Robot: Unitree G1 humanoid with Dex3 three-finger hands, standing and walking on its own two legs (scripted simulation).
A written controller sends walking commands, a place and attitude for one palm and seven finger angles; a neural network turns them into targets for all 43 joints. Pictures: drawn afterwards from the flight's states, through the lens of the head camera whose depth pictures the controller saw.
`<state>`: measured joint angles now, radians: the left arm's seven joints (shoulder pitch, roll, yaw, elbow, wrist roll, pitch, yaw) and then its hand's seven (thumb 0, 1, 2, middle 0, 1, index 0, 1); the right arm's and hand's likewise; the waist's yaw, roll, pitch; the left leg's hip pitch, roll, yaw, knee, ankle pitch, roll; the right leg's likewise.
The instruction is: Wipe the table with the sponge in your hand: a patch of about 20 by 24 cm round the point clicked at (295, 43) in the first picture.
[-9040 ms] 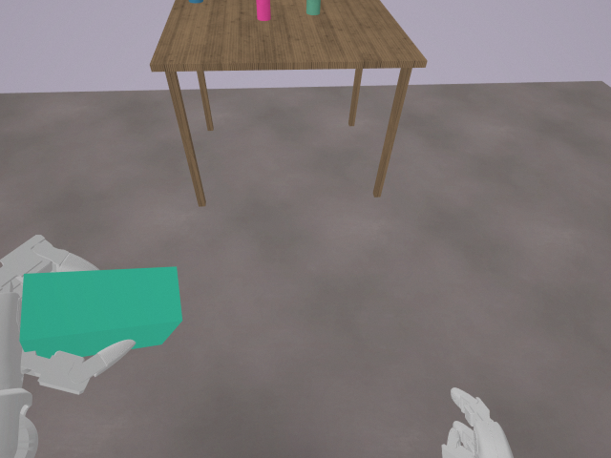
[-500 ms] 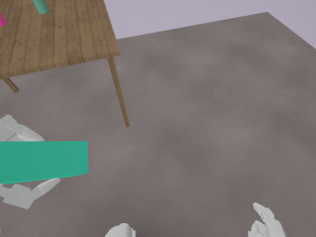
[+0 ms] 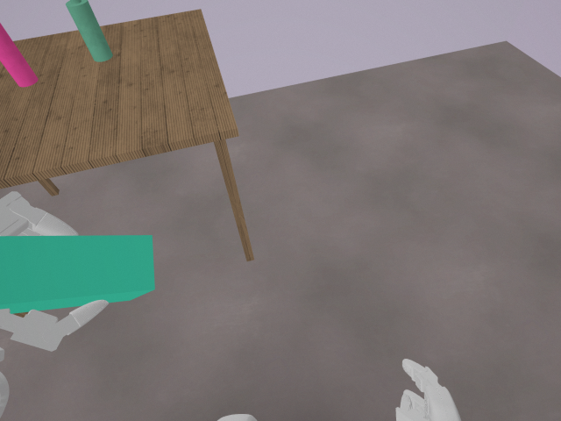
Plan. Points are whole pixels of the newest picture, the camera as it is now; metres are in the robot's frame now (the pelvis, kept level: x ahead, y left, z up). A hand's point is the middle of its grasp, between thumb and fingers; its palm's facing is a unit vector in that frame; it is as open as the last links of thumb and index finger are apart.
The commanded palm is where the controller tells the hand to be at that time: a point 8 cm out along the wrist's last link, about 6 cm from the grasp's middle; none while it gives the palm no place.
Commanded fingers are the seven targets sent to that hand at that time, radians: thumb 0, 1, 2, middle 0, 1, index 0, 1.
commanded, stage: take the last steps up to it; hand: left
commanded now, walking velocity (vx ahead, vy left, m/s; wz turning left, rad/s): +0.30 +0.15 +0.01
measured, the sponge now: (99, 273) +0.24 +0.20 +0.16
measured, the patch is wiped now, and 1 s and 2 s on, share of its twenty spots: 0.00 0.00 0.00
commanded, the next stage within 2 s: come to a stop and stand still in 1.30 s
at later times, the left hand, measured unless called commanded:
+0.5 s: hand (29, 176) +0.35 +0.33 +0.18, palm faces +0.39 -0.80 -0.45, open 9.9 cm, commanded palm +0.28 +0.36 +0.19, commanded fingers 0.00 0.10 1.30 -1.20 -1.60 -1.20 -1.60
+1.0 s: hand (47, 145) +0.42 +0.35 +0.18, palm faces +0.32 -0.83 -0.46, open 9.9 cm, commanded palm +0.36 +0.41 +0.19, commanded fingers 0.00 0.10 1.30 -1.20 -1.60 -1.20 -1.60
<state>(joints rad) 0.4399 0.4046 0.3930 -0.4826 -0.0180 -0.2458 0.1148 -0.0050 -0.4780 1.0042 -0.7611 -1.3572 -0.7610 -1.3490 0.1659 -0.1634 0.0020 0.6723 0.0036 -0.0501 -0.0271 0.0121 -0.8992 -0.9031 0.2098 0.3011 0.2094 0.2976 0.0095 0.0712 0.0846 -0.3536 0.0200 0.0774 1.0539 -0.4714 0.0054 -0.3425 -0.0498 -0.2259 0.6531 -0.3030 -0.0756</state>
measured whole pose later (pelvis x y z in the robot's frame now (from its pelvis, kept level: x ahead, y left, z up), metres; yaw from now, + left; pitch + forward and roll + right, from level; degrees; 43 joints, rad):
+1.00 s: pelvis +0.20 +0.13 +0.02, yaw +1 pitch +0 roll +3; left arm 0.51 0.35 0.32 -0.56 0.00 -0.24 0.14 -0.01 -0.48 1.00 -0.76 -1.36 -0.76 -1.35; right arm 0.18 -0.28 -0.07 0.61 -0.01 -0.05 -0.05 0.01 -0.91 -0.90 0.20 0.30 0.20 0.30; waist 0.00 -0.04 0.13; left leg -0.45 0.09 0.10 0.71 -0.28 -0.02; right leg -0.21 -0.15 -0.18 0.52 -0.30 0.02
